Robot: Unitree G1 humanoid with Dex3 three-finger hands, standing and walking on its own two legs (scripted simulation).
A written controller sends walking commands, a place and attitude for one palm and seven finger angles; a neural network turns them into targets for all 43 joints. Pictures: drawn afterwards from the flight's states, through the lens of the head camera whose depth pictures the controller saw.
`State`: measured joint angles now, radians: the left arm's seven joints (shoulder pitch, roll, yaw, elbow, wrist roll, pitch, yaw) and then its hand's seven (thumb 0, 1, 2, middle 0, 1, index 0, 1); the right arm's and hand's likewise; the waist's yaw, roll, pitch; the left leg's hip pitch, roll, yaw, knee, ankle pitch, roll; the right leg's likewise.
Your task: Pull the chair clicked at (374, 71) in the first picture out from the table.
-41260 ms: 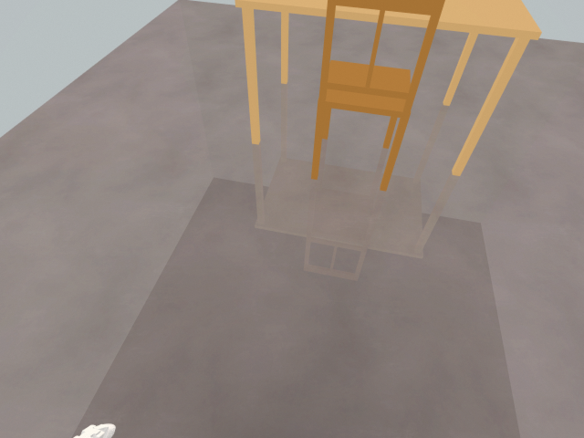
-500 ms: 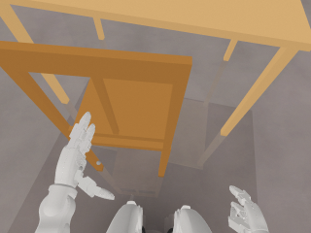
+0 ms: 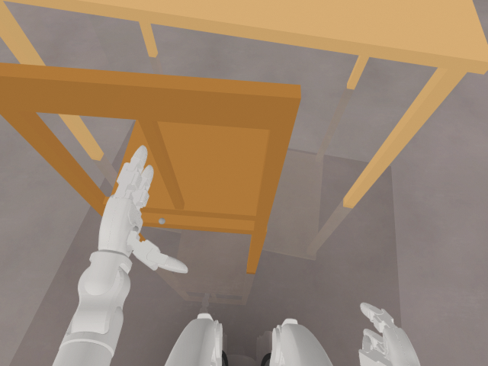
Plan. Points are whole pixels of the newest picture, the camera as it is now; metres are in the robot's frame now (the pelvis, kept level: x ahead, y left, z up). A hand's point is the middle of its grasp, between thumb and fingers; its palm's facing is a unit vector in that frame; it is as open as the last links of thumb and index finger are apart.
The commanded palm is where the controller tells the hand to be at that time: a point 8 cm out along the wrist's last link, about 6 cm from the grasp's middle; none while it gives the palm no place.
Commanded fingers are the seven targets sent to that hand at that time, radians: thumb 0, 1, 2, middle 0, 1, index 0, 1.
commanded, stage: push the fingers through the gap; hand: left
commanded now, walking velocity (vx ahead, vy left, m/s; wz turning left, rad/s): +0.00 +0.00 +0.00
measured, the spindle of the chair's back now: (166, 171) +0.43 +0.15 +0.02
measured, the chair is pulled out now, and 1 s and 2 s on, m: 0.16 0.16 0.16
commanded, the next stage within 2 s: hook a spindle and tug to test in 1.02 s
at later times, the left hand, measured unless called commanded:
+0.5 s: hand (163, 192) +0.38 +0.15 +0.02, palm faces -0.05 -1.00 -0.05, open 16.9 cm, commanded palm +0.37 +0.20 +0.02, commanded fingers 0.00 -0.50 0.30 -0.06 -0.08 -0.06 -0.08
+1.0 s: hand (162, 188) +0.39 +0.15 +0.01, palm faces -0.05 -1.00 -0.03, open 16.9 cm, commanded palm +0.38 +0.20 +0.02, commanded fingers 0.00 -0.50 0.30 -0.06 -0.08 -0.06 -0.08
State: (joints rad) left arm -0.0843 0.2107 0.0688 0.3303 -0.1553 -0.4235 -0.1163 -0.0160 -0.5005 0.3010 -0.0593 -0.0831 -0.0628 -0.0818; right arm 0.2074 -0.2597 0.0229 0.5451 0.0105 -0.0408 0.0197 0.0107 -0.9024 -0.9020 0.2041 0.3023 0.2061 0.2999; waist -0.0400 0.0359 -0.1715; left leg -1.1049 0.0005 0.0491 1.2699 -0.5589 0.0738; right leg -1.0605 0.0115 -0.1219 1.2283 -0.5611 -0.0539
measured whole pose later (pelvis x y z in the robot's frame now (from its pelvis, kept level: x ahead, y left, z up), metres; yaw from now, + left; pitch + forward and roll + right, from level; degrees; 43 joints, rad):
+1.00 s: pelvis +0.00 +0.01 +0.00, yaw -1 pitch +24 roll -3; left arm -0.38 0.24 0.16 0.66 -0.15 -0.48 -0.14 -0.02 -0.50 0.30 -0.06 -0.08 -0.06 -0.08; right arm 0.24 -0.27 0.02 0.60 0.01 -0.01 0.03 0.01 -0.90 -0.90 0.20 0.30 0.21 0.30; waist -0.07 0.04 -0.16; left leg -1.14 0.00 0.06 1.26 -0.55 0.09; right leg -1.09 0.01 -0.11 1.21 -0.54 -0.04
